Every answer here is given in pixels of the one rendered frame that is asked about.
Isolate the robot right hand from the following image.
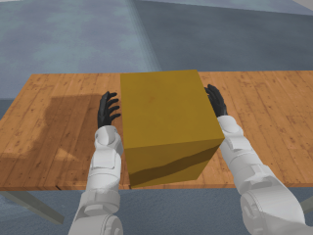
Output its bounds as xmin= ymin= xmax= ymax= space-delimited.
xmin=204 ymin=84 xmax=228 ymax=118

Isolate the left robot upper arm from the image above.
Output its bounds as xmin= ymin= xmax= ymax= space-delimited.
xmin=68 ymin=214 xmax=123 ymax=235

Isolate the robot left hand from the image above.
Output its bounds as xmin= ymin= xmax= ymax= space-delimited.
xmin=97 ymin=91 xmax=121 ymax=129

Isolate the robot right forearm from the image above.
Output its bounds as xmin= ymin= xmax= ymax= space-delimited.
xmin=217 ymin=115 xmax=305 ymax=222

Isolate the robot left forearm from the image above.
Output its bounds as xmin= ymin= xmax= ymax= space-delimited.
xmin=68 ymin=125 xmax=123 ymax=235

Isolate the table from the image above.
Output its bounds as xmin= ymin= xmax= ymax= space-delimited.
xmin=0 ymin=70 xmax=313 ymax=225

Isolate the right robot upper arm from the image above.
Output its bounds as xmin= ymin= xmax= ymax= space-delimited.
xmin=240 ymin=185 xmax=313 ymax=235

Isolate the carton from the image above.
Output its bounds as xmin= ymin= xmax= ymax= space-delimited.
xmin=119 ymin=70 xmax=225 ymax=189

